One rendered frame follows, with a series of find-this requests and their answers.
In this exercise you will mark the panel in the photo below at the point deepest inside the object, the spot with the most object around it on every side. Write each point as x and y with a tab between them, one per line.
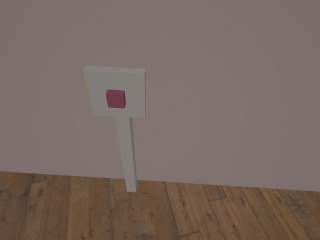
99	79

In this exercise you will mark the button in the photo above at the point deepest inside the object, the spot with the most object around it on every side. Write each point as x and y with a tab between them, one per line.
116	98

